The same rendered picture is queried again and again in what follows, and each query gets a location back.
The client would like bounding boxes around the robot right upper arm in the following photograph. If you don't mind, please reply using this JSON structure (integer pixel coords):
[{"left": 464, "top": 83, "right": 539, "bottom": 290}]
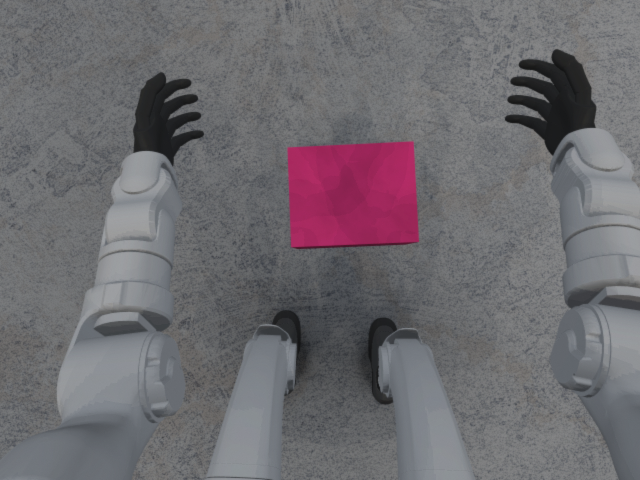
[{"left": 550, "top": 303, "right": 640, "bottom": 480}]

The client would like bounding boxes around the left robot thigh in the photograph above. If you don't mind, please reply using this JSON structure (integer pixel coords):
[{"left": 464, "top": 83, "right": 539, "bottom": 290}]
[{"left": 205, "top": 335, "right": 297, "bottom": 480}]

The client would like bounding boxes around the robot left upper arm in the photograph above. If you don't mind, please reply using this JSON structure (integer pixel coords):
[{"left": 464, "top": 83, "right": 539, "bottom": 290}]
[{"left": 0, "top": 331, "right": 186, "bottom": 480}]

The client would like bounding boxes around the robot right forearm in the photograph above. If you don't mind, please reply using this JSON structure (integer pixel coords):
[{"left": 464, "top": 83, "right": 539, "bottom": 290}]
[{"left": 550, "top": 128, "right": 640, "bottom": 311}]

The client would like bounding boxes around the robot left hand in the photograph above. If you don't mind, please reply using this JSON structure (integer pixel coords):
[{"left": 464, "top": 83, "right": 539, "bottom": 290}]
[{"left": 133, "top": 72, "right": 204, "bottom": 166}]

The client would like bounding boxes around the robot right hand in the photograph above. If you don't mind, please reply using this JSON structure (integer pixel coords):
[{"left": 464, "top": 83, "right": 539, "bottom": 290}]
[{"left": 505, "top": 49, "right": 596, "bottom": 155}]

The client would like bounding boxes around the carton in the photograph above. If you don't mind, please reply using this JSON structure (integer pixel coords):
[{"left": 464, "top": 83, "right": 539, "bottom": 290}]
[{"left": 287, "top": 141, "right": 419, "bottom": 249}]

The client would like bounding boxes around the robot left shin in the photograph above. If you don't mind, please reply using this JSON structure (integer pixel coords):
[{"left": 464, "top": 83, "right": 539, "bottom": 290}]
[{"left": 243, "top": 324, "right": 291, "bottom": 357}]

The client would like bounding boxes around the robot left forearm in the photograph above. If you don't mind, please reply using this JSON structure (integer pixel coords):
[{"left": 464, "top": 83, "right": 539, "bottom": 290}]
[{"left": 57, "top": 151, "right": 182, "bottom": 419}]

